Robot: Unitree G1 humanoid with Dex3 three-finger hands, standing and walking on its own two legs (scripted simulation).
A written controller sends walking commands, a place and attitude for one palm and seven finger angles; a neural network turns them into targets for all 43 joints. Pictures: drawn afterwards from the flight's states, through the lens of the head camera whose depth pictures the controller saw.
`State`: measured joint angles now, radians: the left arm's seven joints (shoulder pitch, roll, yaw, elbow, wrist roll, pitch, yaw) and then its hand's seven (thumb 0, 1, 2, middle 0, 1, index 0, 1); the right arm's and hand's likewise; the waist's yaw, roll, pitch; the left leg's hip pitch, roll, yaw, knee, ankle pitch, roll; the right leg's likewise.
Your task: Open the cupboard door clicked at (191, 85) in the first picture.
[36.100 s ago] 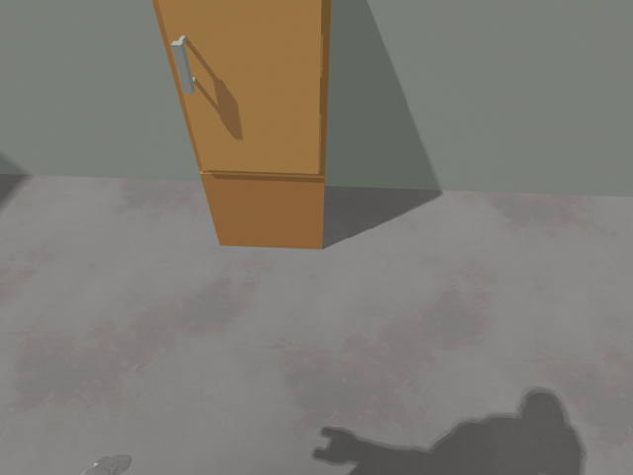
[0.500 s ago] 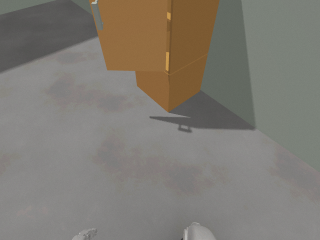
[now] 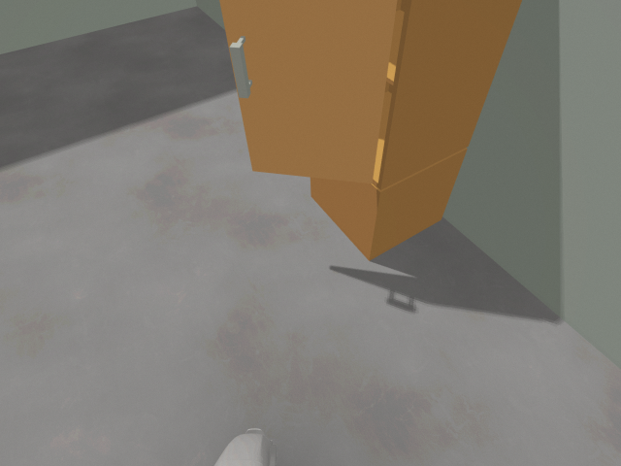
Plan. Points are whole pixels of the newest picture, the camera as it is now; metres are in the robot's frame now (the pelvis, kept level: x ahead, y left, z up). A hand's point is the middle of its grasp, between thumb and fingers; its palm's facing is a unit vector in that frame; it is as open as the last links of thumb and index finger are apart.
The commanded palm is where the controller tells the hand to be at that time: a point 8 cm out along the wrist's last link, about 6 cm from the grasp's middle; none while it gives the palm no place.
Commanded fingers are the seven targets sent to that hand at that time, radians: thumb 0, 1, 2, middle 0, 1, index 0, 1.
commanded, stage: take the last steps up to it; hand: left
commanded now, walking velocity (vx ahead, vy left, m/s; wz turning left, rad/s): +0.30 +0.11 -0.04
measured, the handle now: (243, 67) +0.96 +0.27 +0.02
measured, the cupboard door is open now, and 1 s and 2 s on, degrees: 47 47 47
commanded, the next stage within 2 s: come to a stop and stand still in 0.80 s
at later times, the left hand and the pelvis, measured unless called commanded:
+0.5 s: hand (177, 364) +0.28 +0.27 -0.16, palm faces -0.03 -0.98 -0.19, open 7.3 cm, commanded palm none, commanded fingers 0.00 0.90 0.90 -0.20 -0.30 -0.20 -0.30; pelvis +0.17 +0.09 +0.00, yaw -4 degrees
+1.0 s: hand (214, 323) +0.37 +0.23 -0.17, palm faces +0.00 -0.98 -0.21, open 7.1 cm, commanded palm none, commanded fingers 0.00 0.90 0.90 -0.20 -0.30 -0.20 -0.30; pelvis +0.31 +0.05 +0.00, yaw -3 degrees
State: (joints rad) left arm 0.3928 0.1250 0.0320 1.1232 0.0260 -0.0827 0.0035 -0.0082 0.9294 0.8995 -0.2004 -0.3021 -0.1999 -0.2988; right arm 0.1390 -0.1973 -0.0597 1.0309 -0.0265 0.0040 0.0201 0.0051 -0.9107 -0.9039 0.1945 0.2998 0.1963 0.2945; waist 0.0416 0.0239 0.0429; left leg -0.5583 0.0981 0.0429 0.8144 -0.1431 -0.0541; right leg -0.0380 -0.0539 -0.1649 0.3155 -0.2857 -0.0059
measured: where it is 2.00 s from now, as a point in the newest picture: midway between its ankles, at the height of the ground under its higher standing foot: (320, 448)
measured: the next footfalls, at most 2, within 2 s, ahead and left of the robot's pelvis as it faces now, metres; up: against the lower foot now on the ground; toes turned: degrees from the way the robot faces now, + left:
left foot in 0.14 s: +0.17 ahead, +0.15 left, +0.00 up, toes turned +6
right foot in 0.72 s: +0.33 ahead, -0.06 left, +0.00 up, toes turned -12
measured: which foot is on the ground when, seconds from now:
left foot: up 0.00-0.12, down 0.14-0.74, up 0.76-1.00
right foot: down 0.00-0.14, up 0.16-0.70, down 0.72-1.00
